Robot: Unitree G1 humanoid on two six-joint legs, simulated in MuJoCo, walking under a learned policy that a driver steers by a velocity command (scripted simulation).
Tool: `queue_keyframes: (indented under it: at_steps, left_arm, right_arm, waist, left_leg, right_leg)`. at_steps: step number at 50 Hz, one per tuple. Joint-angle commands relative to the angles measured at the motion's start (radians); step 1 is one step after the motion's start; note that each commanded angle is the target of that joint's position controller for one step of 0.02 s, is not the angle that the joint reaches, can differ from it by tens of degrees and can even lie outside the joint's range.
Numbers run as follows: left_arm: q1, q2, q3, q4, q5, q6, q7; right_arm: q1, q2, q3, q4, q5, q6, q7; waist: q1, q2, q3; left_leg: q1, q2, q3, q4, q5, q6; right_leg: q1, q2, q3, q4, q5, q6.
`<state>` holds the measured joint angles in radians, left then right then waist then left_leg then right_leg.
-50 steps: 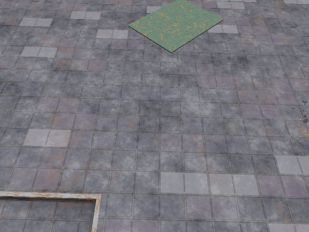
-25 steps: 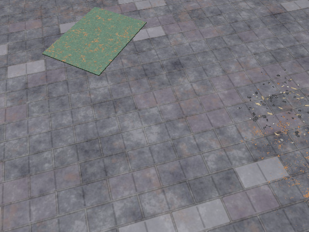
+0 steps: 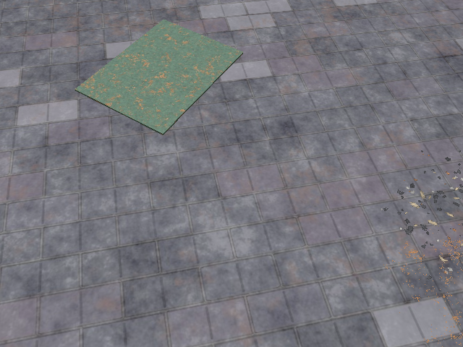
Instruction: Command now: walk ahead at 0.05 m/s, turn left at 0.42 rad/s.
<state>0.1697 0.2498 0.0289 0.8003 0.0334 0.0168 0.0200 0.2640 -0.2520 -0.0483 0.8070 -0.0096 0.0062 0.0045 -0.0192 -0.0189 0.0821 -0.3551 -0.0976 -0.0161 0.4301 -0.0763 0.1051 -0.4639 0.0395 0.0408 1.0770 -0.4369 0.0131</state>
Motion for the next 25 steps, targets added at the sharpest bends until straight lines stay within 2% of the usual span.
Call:
queue_keyframes:
  at_steps: [1,4,9,11,13,14,15,16,17,18,19,21,22,25]
  left_arm:
    - [0.107,0.07,0.016,-0.024,-0.004,0.02,0.009]
    - [0.048,0.083,0.018,-0.043,-0.009,0.025,0.016]
    - [0.029,0.082,0.014,-0.056,-0.025,0.01,0.024]
    - [0.065,0.082,0.012,-0.053,-0.035,-0.001,0.03]
    - [0.147,0.085,0.014,-0.038,-0.038,-0.015,0.039]
    - [0.183,0.115,0.022,-0.032,-0.03,-0.023,0.048]
    - [0.16,0.199,0.041,-0.054,-0.018,-0.025,0.057]
    - [0.022,0.272,0.055,-0.098,0.001,-0.023,0.054]
    - [0.015,0.2,0.043,-0.096,0.007,-0.022,0.047]
    - [-0.021,0.137,0.024,-0.106,-0.001,-0.027,0.042]
    - [-0.043,0.118,0.018,-0.113,-0.005,-0.03,0.038]
    - [-0.036,0.115,0.016,-0.126,-0.007,-0.03,0.037]
    - [-0.005,0.117,0.018,-0.122,-0.005,-0.027,0.033]
    - [0.102,0.146,0.033,-0.095,-0.008,-0.023,0.031]
  right_arm:
    - [0.013,-0.152,-0.045,-0.06,-0.007,0.003,-0.002]
    - [0.018,-0.162,-0.056,-0.066,-0.01,0.018,-0.003]
    - [0.002,-0.17,-0.069,-0.075,-0.016,0.036,0.001]
    - [-0.016,-0.167,-0.072,-0.078,-0.016,0.042,0.004]
    - [-0.052,-0.163,-0.073,-0.083,-0.006,0.047,0.005]
    - [-0.061,-0.145,-0.068,-0.091,0.004,0.045,0.003]
    - [-0.002,-0.087,-0.056,-0.094,0.016,0.042,-0.001]
    - [-0.032,-0.098,-0.062,-0.109,0.008,0.033,-0.006]
    - [-0.051,-0.179,-0.079,-0.095,-0.028,0.028,-0.008]
    - [-0.016,-0.166,-0.082,-0.076,-0.028,0.029,0.0]
    - [0.024,-0.15,-0.078,-0.059,-0.028,0.037,0.004]
    - [0.043,-0.141,-0.072,-0.047,-0.023,0.054,0.019]
    - [0.012,-0.137,-0.068,-0.058,-0.018,0.06,0.024]
    - [-0.081,-0.116,-0.051,-0.096,-0.01,0.068,0.037]
  waist:
    - [0.029,0.107,-0.146]
    - [0.003,0.137,-0.134]
    - [-0.012,0.149,-0.126]
    - [-0.001,0.161,-0.125]
    - [0.045,0.164,-0.119]
    - [0.059,0.136,-0.113]
    - [0.017,-0.048,-0.135]
    - [0.011,-0.234,-0.042]
    - [0.001,-0.082,-0.041]
    - [-0.036,-0.039,-0.067]
    - [-0.055,-0.039,-0.082]
    - [-0.041,-0.097,-0.096]
    - [-0.019,-0.101,-0.091]
    - [0.048,-0.117,-0.088]
  left_leg:
    - [0.073,0.227,-0.312,-0.179,-0.023,0.131]
    - [0.068,0.222,-0.38,-0.212,-0.257,0.115]
    - [0.063,0.21,-0.457,-0.207,-0.302,0.087]
    - [0.05,0.201,-0.487,-0.205,-0.281,0.07]
    - [-0.001,0.167,-0.489,-0.186,-0.301,0.022]
    - [-0.065,0.114,-0.451,-0.151,-0.371,-0.034]
    - [-0.131,0.022,-0.328,0.062,-0.467,-0.085]
    - [-0.29,-0.116,-0.085,0.319,-0.463,-0.106]
    - [-0.226,-0.006,-0.1,0.508,-0.42,-0.118]
    - [-0.174,-0.013,-0.094,0.597,-0.368,-0.116]
    - [-0.168,-0.009,-0.083,0.681,-0.331,-0.124]
    - [-0.209,0.007,-0.046,0.769,-0.311,-0.142]
    - [-0.233,0.019,-0.033,0.75,-0.308,-0.151]
    - [-0.283,0.047,-0.015,0.63,-0.326,-0.176]
  right_leg:
    - [0.023,-0.002,-0.005,-0.081,0.02,0.018]
    - [0.011,-0.004,0.005,-0.164,0.039,0.019]
    - [0.075,0.024,0.011,-0.303,0.026,0.001]
    - [0.145,0.044,0.012,-0.41,0.015,-0.022]
    - [0.281,0.057,0.005,-0.627,0.082,-0.054]
    - [0.371,0.008,0.042,-0.766,0.105,-0.072]
    - [0.421,-0.213,0.271,-0.887,-0.051,-0.121]
    - [0.3,-0.416,0.508,-0.96,-0.014,-0.223]
    - [0.222,-0.411,0.406,-0.902,0.197,-0.256]
    - [0.199,-0.339,0.292,-0.854,0.357,-0.232]
    - [0.218,-0.284,0.193,-0.823,0.464,-0.208]
    - [0.286,-0.238,0.091,-0.781,0.598,-0.2]
    - [0.323,-0.235,0.07,-0.77,0.631,-0.202]
    - [0.463,-0.271,0.063,-0.738,0.722,-0.224]
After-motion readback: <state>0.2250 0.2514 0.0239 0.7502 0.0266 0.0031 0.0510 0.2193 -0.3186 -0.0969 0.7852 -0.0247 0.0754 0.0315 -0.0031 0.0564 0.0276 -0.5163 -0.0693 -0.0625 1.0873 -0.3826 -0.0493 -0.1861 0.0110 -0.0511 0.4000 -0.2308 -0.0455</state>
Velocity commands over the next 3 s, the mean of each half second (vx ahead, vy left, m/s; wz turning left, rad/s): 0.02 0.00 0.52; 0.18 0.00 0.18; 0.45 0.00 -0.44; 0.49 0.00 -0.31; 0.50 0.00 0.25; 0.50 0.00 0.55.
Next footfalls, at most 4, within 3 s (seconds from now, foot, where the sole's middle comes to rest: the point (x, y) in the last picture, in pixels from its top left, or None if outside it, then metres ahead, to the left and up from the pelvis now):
0.28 right None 0.07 -0.12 -0.77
0.72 left None -0.01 0.07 -0.77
1.24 right None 0.36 -0.02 -0.77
1.80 left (177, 264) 0.69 0.15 -0.77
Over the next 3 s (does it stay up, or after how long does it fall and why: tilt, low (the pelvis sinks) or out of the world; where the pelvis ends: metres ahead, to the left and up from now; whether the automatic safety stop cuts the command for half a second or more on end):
stays up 1.12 0.14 0.00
